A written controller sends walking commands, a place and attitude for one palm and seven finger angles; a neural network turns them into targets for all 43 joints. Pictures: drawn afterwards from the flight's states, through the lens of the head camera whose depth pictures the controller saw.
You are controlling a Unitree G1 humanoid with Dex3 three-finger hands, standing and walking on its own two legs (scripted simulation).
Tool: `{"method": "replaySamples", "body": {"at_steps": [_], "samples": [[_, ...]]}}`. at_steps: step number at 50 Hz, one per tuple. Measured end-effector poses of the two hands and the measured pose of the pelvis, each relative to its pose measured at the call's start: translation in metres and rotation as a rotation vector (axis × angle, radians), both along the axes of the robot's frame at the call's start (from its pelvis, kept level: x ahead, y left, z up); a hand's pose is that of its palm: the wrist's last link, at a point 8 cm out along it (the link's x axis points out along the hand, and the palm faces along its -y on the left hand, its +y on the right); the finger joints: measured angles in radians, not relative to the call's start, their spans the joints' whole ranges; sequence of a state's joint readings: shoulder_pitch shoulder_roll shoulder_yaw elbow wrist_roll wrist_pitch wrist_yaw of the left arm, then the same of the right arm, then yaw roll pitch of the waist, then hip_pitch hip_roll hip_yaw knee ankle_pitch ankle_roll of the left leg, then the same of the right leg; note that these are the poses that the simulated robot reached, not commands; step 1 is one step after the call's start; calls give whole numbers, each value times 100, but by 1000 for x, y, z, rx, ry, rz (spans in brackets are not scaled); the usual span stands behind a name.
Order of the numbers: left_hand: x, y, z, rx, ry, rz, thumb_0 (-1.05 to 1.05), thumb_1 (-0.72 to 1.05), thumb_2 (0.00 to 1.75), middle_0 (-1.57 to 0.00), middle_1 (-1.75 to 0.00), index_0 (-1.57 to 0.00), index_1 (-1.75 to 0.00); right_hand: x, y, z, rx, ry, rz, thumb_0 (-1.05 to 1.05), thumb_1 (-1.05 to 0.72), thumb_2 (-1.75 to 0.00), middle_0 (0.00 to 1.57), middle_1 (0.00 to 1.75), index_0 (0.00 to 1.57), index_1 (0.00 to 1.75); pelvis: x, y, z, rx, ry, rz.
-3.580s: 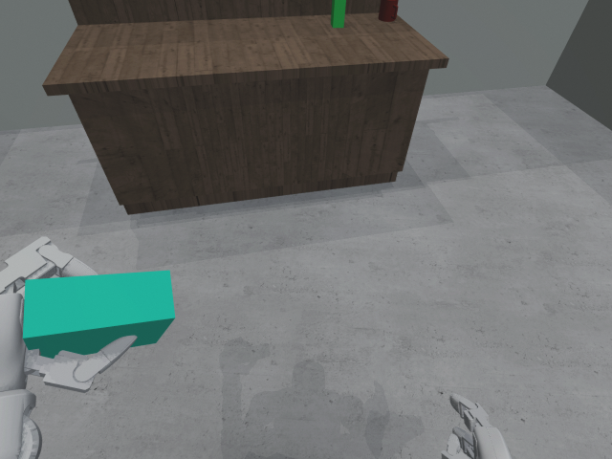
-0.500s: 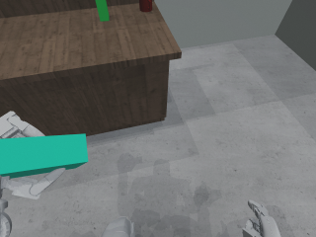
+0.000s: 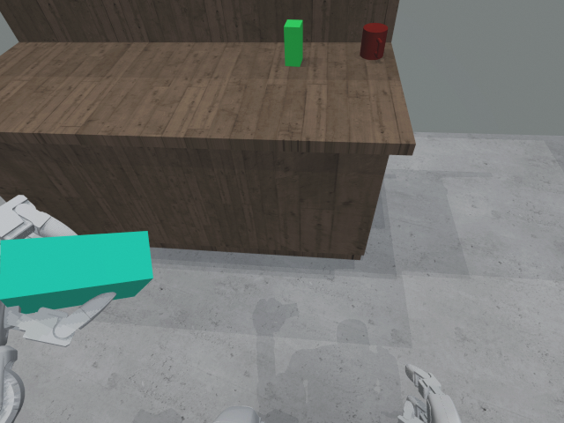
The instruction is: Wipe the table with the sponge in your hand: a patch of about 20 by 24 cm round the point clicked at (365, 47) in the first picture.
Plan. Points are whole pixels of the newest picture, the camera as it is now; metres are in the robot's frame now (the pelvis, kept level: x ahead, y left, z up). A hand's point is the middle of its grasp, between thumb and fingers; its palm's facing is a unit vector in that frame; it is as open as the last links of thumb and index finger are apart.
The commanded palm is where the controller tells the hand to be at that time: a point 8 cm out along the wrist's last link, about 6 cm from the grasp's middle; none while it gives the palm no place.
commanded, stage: walk to a spot facing it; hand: left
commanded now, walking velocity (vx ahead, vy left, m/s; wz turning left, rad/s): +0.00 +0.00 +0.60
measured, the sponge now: (100, 271) +0.22 +0.21 +0.18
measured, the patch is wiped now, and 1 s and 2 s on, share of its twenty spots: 0.00 0.00 0.00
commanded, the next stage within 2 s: turn to face it in 1.70 s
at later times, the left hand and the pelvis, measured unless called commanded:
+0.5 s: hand out of the picture +0.12 +0.27 +0.20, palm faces +0.58 -0.70 -0.41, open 9.1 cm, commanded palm +0.06 +0.30 +0.20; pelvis -0.01 -0.02 +0.01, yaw +18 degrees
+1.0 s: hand out of the picture +0.00 +0.28 +0.20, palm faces +0.83 -0.43 -0.36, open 9.1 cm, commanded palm -0.07 +0.29 +0.20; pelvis -0.03 -0.03 +0.01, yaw +35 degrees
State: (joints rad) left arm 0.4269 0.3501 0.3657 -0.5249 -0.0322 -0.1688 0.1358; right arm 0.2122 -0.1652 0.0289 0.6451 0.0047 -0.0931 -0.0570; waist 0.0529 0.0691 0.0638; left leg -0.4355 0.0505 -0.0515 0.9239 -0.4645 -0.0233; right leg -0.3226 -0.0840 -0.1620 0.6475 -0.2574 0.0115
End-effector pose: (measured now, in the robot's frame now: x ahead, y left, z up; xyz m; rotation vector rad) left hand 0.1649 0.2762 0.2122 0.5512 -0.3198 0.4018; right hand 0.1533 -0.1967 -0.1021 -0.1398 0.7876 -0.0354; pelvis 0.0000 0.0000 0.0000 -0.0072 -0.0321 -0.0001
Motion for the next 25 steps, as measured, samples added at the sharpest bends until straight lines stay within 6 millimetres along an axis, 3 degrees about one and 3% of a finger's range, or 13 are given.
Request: {"method": "replaySamples", "body": {"at_steps": [5, 12, 16, 19, 25], "samples": [[-1, -7, -12, -93, 55, 51, -1, -42, 104, -84, -139, -84, -138, 23, -33, 16, -91, 9, 27, 1, -91, -90, 20, 30, 20, 30, 3, -11, 12, 39, -13, 65], [-17, 0, 2, -35, 18, 38, -1, -43, 104, -84, -139, -84, -138, 54, -55, 56, -212, -87, 25, 1, -91, -90, 20, 30, 20, 30, 5, -11, 15, 38, 27, 144], [-37, 19, 1, -13, -65, 61, -1, -43, 104, -84, -139, -84, -138, 64, -44, 60, -248, -132, 49, 1, -91, -90, 19, 30, 19, 30, 1, -1, 1, 24, 31, 180], [-49, 31, -4, -8, -61, 102, -1, -43, 104, -84, -139, -84, -138, 62, -22, 57, -196, -120, 97, 1, -91, -90, 19, 30, 19, 30, -3, -4, 4, 6, 23, 221], [-89, 22, 0, -40, -5, 180, -1, -43, 104, -84, -139, -84, -138, 46, 21, 47, -65, -69, 250, 1, -91, -90, 20, 30, 20, 30, -11, -17, 15, -38, 25, 308]]}}
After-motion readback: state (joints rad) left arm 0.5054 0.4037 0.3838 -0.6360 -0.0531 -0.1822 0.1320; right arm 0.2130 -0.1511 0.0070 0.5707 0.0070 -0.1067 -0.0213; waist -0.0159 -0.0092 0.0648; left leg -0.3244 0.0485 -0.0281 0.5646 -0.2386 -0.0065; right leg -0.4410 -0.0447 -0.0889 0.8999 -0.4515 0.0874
